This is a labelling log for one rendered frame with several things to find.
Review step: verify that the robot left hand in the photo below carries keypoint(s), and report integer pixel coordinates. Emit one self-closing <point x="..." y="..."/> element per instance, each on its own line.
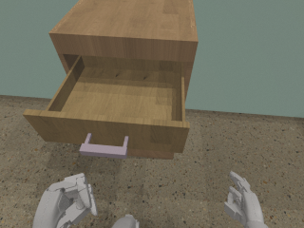
<point x="58" y="199"/>

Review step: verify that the left robot thigh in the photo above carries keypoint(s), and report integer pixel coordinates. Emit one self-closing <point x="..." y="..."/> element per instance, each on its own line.
<point x="126" y="222"/>

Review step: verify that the drawer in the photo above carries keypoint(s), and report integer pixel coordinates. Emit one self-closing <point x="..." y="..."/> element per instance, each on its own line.
<point x="114" y="97"/>

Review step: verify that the cabinet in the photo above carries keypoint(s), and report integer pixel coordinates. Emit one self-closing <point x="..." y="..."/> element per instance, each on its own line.
<point x="163" y="30"/>

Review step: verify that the handle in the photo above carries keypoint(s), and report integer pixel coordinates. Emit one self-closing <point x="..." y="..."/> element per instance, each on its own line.
<point x="106" y="151"/>

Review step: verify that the robot right hand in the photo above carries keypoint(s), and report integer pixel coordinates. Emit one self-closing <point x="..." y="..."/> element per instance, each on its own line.
<point x="247" y="207"/>

